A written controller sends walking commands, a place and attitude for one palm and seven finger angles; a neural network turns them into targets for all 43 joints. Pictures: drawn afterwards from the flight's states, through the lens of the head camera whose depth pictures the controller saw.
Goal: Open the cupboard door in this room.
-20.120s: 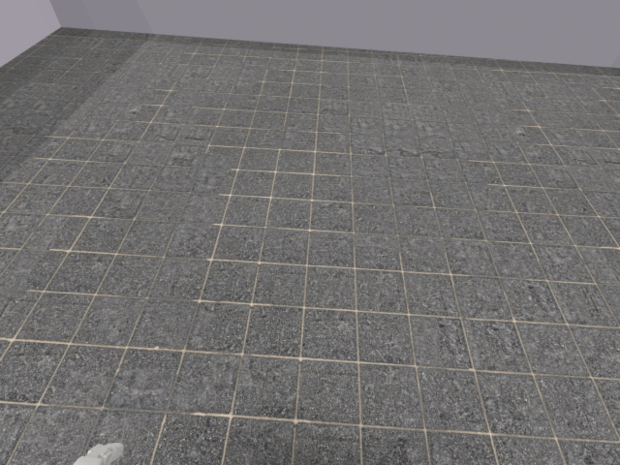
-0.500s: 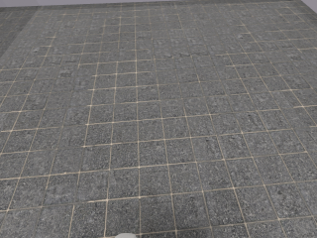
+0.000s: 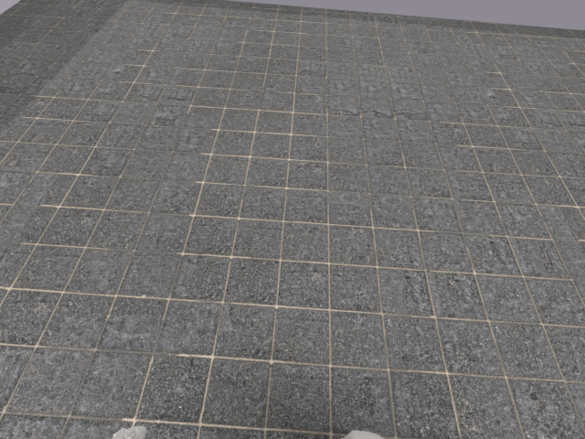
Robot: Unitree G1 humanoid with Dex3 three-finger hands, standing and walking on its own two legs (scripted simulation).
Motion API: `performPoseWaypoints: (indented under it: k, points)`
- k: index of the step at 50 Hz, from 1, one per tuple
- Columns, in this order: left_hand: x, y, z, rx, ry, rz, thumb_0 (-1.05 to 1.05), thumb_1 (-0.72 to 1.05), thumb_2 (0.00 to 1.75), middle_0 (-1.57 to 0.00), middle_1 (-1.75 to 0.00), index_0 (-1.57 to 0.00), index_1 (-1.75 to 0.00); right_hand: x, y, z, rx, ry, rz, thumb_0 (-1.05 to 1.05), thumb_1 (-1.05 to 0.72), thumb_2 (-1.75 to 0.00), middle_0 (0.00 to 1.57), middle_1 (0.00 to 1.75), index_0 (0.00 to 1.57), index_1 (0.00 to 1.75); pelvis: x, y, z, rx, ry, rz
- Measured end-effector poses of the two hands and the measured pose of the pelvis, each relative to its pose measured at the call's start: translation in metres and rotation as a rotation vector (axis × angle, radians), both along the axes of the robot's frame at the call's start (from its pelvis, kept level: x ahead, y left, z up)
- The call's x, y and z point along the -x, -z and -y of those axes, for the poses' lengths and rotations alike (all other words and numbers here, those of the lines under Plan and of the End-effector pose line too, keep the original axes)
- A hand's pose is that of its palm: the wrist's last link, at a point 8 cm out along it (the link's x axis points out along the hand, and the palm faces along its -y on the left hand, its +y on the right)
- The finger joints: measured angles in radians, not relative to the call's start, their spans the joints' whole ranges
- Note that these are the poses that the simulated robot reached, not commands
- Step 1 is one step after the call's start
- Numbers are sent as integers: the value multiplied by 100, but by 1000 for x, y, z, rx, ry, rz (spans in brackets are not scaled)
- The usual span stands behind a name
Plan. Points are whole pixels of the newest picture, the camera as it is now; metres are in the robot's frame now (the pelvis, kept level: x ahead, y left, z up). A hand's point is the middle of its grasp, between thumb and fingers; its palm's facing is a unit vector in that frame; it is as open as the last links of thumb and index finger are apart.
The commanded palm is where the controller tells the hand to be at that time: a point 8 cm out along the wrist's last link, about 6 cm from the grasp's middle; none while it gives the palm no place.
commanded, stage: turn or walk to find it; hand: left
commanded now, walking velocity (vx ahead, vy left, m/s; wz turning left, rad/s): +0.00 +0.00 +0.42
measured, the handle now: out of the picture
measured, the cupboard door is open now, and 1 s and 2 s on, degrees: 0 0 0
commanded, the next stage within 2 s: stand and wait in 0.20 s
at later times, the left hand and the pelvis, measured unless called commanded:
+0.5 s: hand out of the picture -0.01 +0.14 -0.15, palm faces +0.28 -0.92 -0.28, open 7.3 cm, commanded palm none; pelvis -0.02 -0.06 +0.00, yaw +15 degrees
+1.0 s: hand out of the picture -0.08 +0.21 -0.17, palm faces +0.51 -0.83 -0.23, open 7.4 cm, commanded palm none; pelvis -0.05 -0.02 +0.00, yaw +29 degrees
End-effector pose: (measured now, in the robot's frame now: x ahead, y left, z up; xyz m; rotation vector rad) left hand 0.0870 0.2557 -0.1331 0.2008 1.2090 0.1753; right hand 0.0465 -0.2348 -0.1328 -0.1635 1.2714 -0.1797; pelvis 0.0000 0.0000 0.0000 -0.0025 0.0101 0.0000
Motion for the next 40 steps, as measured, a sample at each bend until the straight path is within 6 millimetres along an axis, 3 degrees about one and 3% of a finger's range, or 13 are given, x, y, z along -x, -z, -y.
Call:
performPoseWaypoints:
  k: [5,8,15,22,29,36,40]
  points:
    - [-18,-10,27,-20,10,74,0,91,90,-20,-30,-19,-30,30,19,22,-32,13,-84,0,-90,-90,21,30,20,30,5,6,22,-20,-42,-6]
    - [-16,-14,45,-41,6,114,0,91,90,-20,-30,-20,-30,39,33,40,-52,9,-118,0,-90,-90,21,30,20,29,8,11,37,-24,-69,0]
    - [30,-28,70,-51,-91,85,0,90,90,-20,-30,-20,-30,26,30,69,-57,-60,-130,0,-90,-90,20,30,20,29,12,1,58,-59,-149,21]
    - [89,-22,77,-41,-224,15,0,91,90,-20,-30,-20,-30,-3,24,78,-34,-163,-123,0,-91,-90,20,30,20,29,15,-1,66,-61,-227,18]
    - [159,-9,71,-16,-351,-91,0,91,90,-20,-30,-20,-30,-53,15,55,-1,-302,-66,0,-91,-90,20,30,20,29,23,1,57,-46,-303,7]
    - [226,21,49,34,-473,-172,0,90,90,-20,-30,-20,-30,-110,4,-7,27,-459,93,0,-91,-90,20,30,20,29,37,16,29,-4,-379,2]
    - [240,27,35,48,-509,-199,0,91,90,-20,-30,-20,-30,-118,-9,-36,27,-514,151,0,-90,-90,20,30,20,29,42,13,19,-7,-404,14]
